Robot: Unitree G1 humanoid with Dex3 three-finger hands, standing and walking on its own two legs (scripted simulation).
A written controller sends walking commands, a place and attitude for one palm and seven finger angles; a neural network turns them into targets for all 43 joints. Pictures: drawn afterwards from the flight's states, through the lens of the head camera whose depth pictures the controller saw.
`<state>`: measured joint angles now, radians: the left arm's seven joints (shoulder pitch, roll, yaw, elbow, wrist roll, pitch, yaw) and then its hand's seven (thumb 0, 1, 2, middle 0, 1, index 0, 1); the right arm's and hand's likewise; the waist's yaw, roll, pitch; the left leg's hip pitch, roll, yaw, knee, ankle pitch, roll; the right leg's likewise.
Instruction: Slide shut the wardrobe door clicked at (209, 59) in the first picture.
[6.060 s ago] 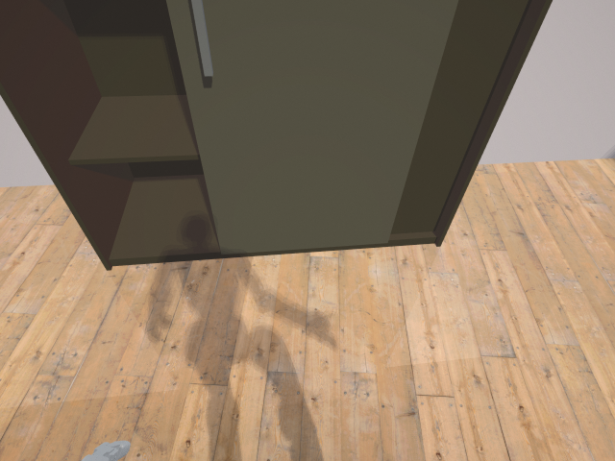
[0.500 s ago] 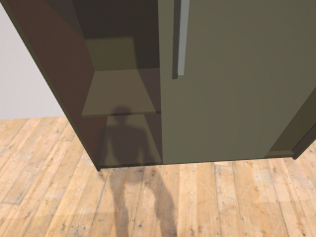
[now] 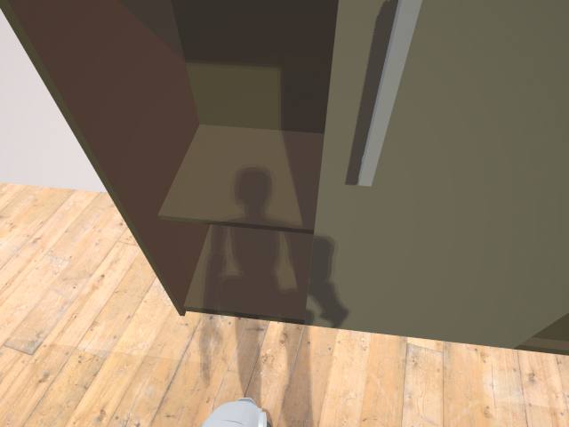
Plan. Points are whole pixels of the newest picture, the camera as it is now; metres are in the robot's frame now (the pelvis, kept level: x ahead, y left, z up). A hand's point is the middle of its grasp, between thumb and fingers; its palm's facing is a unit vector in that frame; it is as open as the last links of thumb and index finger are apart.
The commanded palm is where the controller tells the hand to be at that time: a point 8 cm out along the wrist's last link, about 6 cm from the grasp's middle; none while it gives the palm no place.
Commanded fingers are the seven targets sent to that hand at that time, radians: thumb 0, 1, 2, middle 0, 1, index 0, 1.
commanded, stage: come to a stop and stand still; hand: right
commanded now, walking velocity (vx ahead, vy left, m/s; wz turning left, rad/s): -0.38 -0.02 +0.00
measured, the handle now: (383, 96) +0.51 -0.08 +0.21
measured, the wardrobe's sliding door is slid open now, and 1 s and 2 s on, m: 0.44 0.44 0.44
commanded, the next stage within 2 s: none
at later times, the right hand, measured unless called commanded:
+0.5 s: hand out of the picture +0.11 -0.22 -0.16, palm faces +0.04 +0.97 -0.24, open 7.3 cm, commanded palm none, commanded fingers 0.00 -0.90 -0.90 0.20 0.30 0.20 0.30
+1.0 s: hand out of the picture +0.01 -0.23 -0.15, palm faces +0.00 +0.97 -0.25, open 7.3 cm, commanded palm none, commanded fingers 0.00 -0.90 -0.90 0.20 0.30 0.20 0.30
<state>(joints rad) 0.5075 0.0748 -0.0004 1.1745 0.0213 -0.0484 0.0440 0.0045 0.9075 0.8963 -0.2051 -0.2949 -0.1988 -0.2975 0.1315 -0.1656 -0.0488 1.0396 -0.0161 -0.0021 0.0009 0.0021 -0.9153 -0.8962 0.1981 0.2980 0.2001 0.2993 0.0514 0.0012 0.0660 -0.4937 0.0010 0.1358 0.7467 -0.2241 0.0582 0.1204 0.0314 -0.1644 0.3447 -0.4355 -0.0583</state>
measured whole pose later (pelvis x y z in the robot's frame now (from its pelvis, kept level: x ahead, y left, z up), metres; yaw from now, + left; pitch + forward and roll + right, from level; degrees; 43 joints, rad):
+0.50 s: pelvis +0.04 -0.03 +0.00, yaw +1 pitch +0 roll +0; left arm 0.12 0.21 0.06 1.00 0.00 0.04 0.02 0.01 0.92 0.90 -0.20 -0.29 -0.19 -0.30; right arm 0.16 -0.17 -0.06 0.99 -0.03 0.02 -0.03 0.00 -0.92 -0.90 0.20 0.30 0.21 0.30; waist -0.02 -0.01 0.09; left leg -0.36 0.02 0.10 0.52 -0.17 0.05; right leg -0.33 -0.02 -0.01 0.77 -0.42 0.05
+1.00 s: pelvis +0.01 -0.05 +0.01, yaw +2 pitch +0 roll -1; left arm 0.25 0.18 0.02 1.11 0.00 0.00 0.03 0.01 0.93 0.90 -0.21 -0.29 -0.20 -0.30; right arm 0.28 -0.14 -0.01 1.15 -0.01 0.00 -0.04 0.00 -0.91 -0.90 0.20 0.30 0.20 0.30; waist 0.01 -0.04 0.02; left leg -0.11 0.03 0.00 0.43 -0.32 0.00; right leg -0.18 0.03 -0.06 0.40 -0.21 -0.03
